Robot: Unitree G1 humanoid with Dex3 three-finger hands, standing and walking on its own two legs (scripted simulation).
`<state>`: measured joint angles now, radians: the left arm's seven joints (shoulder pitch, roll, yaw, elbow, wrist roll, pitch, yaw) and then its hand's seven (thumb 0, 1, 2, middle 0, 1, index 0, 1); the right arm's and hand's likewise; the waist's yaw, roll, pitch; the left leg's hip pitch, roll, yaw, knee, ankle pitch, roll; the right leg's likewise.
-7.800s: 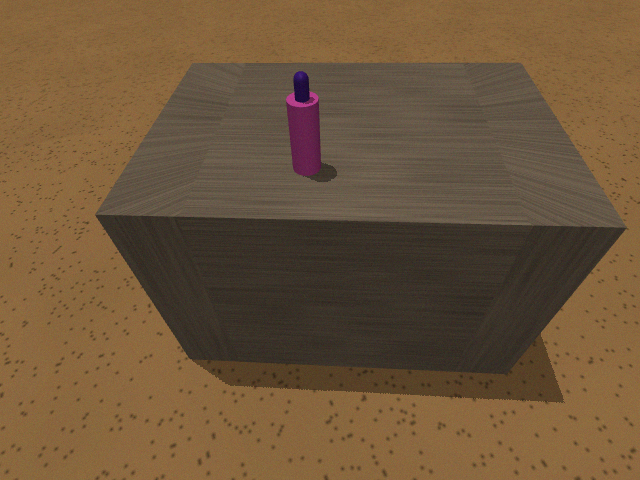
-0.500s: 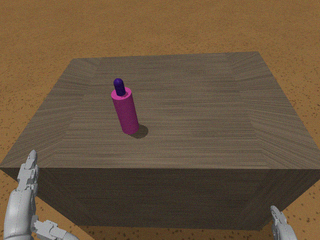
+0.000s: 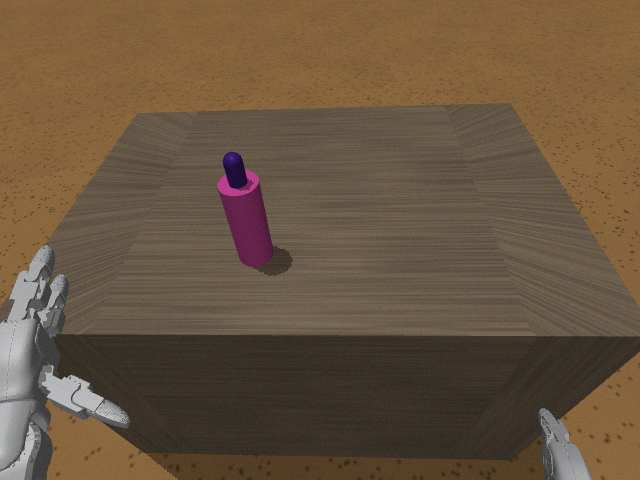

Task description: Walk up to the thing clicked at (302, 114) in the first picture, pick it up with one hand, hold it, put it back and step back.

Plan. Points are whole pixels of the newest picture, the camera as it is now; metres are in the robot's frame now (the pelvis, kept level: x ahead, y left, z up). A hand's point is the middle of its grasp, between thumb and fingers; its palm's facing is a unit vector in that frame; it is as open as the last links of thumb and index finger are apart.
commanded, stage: go down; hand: left
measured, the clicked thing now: (245, 209) +0.52 +0.17 +0.04
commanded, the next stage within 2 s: none
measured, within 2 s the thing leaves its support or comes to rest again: neither
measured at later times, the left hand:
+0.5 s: hand (85, 287) +0.32 +0.32 +0.11, palm faces +0.10 -0.99 -0.02, open 17.5 cm
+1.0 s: hand (82, 252) +0.36 +0.34 +0.12, palm faces +0.09 -1.00 +0.01, open 17.7 cm
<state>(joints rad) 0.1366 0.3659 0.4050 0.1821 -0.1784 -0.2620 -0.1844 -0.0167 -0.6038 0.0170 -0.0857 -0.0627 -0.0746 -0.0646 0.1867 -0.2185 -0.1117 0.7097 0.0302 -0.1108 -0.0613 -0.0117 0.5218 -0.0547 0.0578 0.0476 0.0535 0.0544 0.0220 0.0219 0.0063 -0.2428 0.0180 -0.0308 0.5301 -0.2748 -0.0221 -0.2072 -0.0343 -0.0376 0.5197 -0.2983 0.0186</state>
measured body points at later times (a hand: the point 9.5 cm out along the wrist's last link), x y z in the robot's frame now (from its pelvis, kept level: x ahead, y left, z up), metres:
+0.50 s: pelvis +0.01 +0.01 +0.00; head +0.02 +0.01 +0.45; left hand +0.31 +0.37 +0.11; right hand +0.16 -0.26 -0.08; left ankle +0.01 +0.13 -0.73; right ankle -0.01 -0.13 -0.73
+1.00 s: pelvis +0.00 +0.01 +0.00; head +0.04 +0.02 +0.45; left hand +0.35 +0.39 +0.12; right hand +0.15 -0.26 -0.08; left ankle +0.01 +0.13 -0.73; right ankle -0.01 -0.13 -0.73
